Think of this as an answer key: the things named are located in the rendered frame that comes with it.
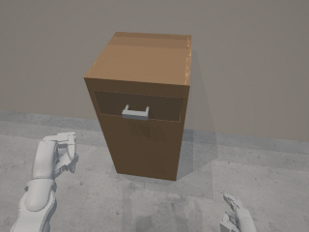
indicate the robot right hand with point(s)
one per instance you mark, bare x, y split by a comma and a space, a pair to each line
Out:
240, 221

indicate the robot left hand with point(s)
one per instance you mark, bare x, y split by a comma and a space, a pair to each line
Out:
47, 154

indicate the drawer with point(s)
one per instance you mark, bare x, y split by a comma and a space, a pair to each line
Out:
160, 107

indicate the cabinet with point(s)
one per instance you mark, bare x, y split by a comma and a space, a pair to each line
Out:
148, 64

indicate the handle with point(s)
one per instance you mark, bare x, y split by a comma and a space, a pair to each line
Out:
136, 115

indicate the robot left forearm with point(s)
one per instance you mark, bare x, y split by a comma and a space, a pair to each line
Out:
36, 206

